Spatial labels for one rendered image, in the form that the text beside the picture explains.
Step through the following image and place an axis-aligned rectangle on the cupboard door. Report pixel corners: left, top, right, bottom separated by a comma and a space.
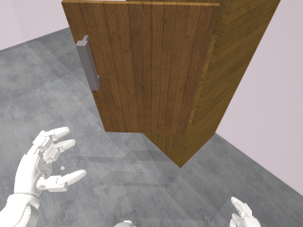
61, 0, 220, 134

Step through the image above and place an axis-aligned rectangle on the left robot forearm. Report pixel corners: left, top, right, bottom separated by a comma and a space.
0, 192, 41, 227

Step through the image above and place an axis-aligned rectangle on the robot right hand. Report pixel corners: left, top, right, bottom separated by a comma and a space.
229, 197, 261, 227

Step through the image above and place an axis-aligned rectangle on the robot left hand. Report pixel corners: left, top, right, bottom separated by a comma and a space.
13, 127, 87, 198

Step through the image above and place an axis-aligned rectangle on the handle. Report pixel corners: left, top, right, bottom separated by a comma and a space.
76, 35, 100, 91

